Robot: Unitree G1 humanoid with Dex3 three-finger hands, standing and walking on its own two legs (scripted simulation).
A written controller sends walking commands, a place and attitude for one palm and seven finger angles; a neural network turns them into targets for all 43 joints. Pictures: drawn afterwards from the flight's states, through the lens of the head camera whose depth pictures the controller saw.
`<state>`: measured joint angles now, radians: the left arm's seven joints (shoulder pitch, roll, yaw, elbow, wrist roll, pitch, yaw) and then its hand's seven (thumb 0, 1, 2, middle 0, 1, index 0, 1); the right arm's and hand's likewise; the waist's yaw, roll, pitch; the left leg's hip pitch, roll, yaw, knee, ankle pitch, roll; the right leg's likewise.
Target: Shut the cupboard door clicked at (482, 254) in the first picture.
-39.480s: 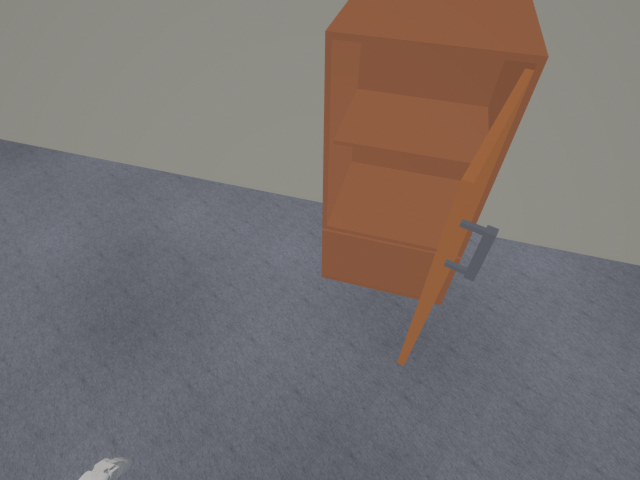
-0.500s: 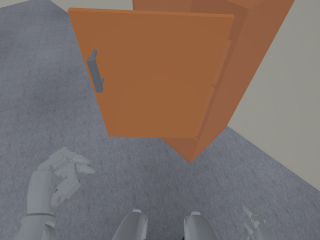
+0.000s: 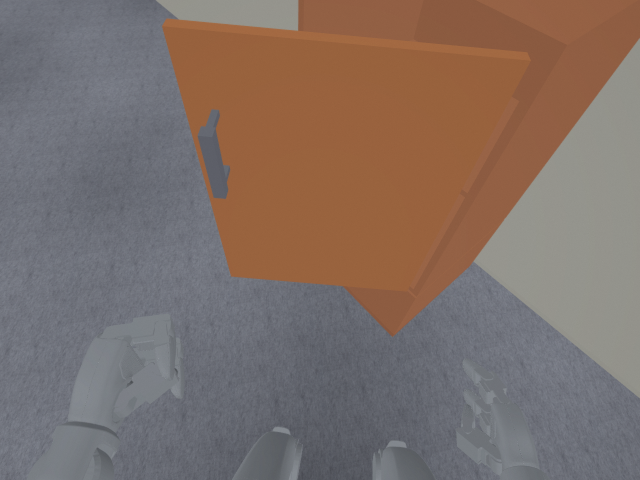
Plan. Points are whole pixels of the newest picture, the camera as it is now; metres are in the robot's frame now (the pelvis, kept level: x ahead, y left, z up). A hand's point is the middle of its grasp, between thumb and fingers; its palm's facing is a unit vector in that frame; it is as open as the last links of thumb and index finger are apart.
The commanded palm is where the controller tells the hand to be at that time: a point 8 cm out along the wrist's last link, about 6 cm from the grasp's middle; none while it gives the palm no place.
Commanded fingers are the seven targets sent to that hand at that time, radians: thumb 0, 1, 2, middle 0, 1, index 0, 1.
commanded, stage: raise the hand and make a fist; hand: left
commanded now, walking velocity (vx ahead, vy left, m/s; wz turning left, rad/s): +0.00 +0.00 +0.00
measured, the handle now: (217, 155) +0.53 +0.21 +0.06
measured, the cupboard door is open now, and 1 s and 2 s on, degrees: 45 45 45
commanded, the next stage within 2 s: bring the fist close to the handle in 0.48 s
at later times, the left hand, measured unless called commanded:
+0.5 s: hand (207, 362) +0.23 +0.15 +0.06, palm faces +0.04 -1.00 -0.05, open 3.1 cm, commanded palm +0.20 +0.20 +0.06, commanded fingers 0.00 0.90 0.90 -1.30 -1.50 -1.30 -1.50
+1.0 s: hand (230, 291) +0.31 +0.14 +0.06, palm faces -0.02 -1.00 -0.02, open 3.1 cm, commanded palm +0.29 +0.20 +0.06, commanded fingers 0.00 0.90 0.90 -1.30 -1.50 -1.30 -1.50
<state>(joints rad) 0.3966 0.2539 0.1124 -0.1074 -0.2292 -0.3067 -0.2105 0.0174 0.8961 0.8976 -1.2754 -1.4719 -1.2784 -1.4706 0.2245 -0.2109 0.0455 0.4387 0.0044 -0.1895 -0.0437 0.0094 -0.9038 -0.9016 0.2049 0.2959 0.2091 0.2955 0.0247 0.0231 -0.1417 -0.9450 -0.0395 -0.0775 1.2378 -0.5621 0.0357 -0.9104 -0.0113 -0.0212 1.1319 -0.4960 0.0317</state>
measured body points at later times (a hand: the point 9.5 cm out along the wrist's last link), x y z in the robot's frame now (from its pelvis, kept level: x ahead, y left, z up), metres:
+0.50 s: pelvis +0.00 -0.04 +0.00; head +0.07 -0.04 +0.44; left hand +0.22 +0.20 +0.07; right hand +0.19 -0.28 -0.08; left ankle +0.02 +0.09 -0.64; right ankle +0.03 -0.16 -0.64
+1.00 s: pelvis +0.00 -0.04 +0.00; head +0.07 -0.05 +0.44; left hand +0.31 +0.20 +0.06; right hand +0.15 -0.29 -0.09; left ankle +0.02 +0.09 -0.64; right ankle +0.03 -0.16 -0.64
